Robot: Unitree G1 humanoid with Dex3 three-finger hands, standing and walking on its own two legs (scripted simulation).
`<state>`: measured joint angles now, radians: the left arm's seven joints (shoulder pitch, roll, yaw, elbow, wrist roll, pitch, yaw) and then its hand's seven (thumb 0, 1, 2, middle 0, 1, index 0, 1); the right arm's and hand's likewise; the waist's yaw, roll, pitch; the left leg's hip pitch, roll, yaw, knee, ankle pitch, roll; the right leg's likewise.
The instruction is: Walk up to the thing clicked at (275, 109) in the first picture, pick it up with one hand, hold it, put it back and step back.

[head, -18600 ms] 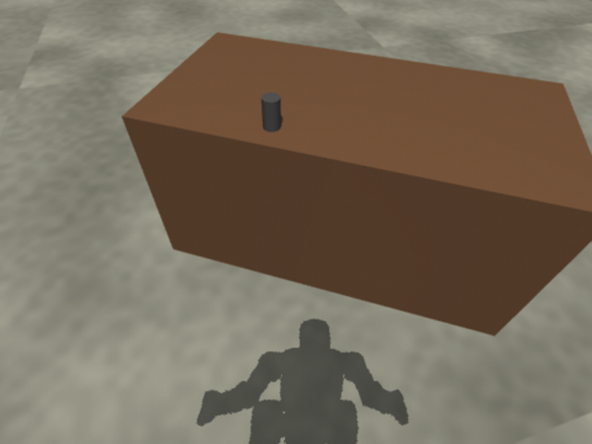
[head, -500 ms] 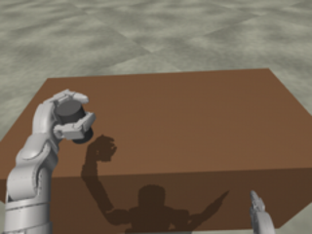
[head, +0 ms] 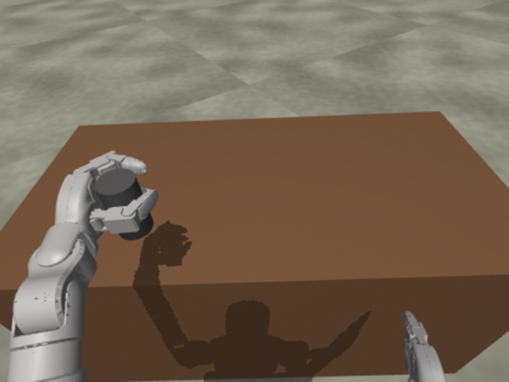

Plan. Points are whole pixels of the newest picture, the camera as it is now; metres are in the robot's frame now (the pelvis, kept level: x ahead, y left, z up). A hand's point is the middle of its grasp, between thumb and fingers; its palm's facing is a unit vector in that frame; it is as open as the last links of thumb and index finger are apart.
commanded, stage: hold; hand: left
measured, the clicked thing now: (126, 205) +0.33 +0.18 +0.17
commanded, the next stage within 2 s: crouch in 0.02 s
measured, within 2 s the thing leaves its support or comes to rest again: neither
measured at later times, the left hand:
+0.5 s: hand (142, 207) +0.36 +0.18 +0.13, palm faces +0.13 -0.99 +0.03, open 6.9 cm
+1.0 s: hand (149, 206) +0.41 +0.20 +0.08, palm faces +0.13 -0.99 +0.01, open 6.9 cm
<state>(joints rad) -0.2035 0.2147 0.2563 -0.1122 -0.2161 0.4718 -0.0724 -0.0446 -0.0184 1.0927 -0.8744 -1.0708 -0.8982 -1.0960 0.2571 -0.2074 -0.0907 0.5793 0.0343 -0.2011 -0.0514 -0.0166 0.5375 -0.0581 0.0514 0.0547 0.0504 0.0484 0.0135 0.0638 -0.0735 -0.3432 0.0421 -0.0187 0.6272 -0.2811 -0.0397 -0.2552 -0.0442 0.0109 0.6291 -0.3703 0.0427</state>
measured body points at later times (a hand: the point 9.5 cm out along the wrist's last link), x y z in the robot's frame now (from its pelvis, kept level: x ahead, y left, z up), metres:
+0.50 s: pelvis -0.01 +0.00 +0.00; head -0.01 -0.02 +0.45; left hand +0.34 +0.23 +0.13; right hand +0.15 -0.25 -0.08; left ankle +0.03 +0.15 -0.72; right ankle -0.02 -0.15 -0.72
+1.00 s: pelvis -0.01 +0.00 -0.01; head +0.03 +0.01 +0.43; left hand +0.40 +0.25 +0.08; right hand +0.14 -0.26 -0.08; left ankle +0.03 +0.15 -0.72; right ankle -0.02 -0.15 -0.72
